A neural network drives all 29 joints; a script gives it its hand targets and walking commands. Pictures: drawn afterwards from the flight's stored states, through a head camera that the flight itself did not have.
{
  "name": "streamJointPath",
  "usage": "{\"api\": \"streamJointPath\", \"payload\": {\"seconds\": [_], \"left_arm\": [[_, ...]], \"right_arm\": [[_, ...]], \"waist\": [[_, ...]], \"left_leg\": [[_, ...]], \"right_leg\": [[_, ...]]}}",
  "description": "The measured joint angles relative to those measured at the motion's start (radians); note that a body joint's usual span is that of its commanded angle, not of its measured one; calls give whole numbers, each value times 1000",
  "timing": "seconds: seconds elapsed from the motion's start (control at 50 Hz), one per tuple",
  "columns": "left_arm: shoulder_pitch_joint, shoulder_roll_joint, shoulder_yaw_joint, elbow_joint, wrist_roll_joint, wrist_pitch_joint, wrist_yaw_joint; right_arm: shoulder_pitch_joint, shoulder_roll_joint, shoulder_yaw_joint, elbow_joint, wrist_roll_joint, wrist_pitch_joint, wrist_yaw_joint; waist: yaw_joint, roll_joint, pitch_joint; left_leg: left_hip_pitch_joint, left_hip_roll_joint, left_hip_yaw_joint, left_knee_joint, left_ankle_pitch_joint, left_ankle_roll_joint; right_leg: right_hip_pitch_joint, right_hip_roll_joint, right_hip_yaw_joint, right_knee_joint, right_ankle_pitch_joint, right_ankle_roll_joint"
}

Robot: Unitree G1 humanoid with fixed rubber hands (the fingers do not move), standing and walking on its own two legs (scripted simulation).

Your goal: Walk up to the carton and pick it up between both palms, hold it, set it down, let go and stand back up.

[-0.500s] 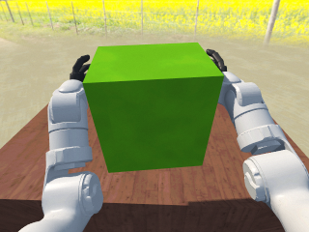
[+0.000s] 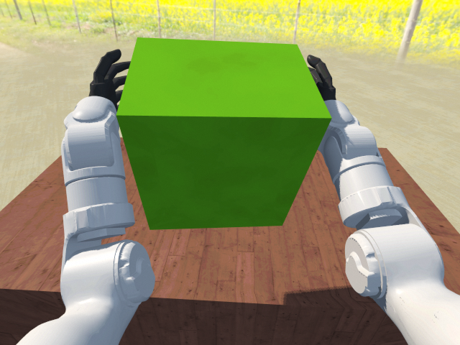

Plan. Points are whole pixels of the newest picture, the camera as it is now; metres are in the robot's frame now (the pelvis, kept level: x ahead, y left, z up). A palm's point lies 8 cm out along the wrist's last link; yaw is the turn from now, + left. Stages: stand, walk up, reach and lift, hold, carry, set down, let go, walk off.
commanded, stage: set down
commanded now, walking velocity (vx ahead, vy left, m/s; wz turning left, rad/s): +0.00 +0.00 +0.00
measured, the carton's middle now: (218, 143) +0.36 +0.01 +0.26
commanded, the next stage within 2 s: none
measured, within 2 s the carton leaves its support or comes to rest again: neither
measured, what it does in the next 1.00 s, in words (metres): stands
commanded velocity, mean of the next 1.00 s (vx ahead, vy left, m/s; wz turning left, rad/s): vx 0.00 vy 0.00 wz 0.00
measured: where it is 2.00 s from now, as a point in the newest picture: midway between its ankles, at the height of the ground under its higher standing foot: outside the picture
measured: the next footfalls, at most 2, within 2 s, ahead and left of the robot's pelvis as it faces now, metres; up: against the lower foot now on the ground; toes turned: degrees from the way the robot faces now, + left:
none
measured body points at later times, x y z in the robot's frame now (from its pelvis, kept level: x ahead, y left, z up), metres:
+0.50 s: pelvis +0.00 +0.00 +0.00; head -0.05 +0.03 +0.45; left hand +0.40 +0.15 +0.25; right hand +0.38 -0.18 +0.23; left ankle +0.00 +0.11 -0.75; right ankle +0.00 -0.09 -0.75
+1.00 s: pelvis +0.00 +0.00 +0.00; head -0.03 +0.03 +0.45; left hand +0.41 +0.15 +0.22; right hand +0.39 -0.18 +0.20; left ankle +0.00 +0.10 -0.75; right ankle +0.00 -0.09 -0.75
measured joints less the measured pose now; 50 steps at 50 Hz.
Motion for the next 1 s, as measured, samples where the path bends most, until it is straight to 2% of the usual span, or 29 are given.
{"api": "streamJointPath", "payload": {"seconds": [0.16,0.32,0.44,0.68,1.0], "left_arm": [[121,-35,-53,-139,10,-37,-7],[226,-77,-115,-215,-32,-73,59],[209,-83,-119,-178,-39,-72,92],[140,-76,-73,-46,-31,-85,78],[215,-89,-102,-40,-50,-152,98]], "right_arm": [[165,28,31,-104,-1,-120,1],[283,7,73,-179,21,-188,1],[258,0,55,-135,-4,-196,19],[208,26,-22,-46,-77,-191,44],[271,29,-11,-58,-83,-233,46]], "waist": [[-14,-27,90],[-10,-20,128],[3,-14,123],[16,-10,96],[17,-8,112]], "left_leg": [[36,-2,-11,17,-17,0],[12,-1,1,35,-21,5],[5,0,17,24,-9,5],[-1,0,21,-3,10,2],[-19,6,26,12,-5,-3]], "right_leg": [[52,-3,-20,-6,-12,3],[30,-5,-21,6,-11,6],[9,-7,-12,18,-7,6],[-9,-11,-22,19,-4,3],[-25,-9,-32,29,-16,0]]}}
